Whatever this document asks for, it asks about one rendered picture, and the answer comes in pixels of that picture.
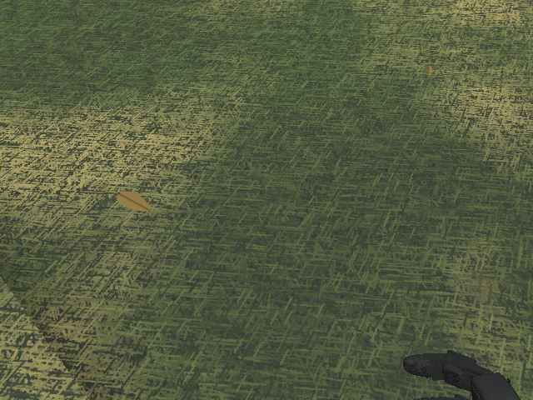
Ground robot right hand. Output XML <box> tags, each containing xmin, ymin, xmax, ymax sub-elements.
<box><xmin>403</xmin><ymin>350</ymin><xmax>521</xmax><ymax>400</ymax></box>

